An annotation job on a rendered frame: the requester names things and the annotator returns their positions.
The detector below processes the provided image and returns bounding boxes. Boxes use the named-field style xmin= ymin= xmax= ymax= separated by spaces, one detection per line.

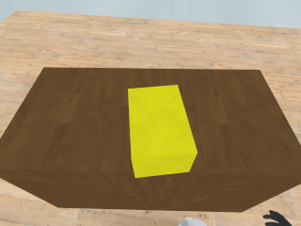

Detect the robot right hand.
xmin=262 ymin=210 xmax=293 ymax=226

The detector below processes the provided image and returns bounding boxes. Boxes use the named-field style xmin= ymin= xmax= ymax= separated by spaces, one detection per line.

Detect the pedestal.
xmin=0 ymin=67 xmax=301 ymax=213

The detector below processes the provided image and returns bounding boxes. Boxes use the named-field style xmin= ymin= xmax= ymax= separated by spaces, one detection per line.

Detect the carton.
xmin=128 ymin=85 xmax=198 ymax=178

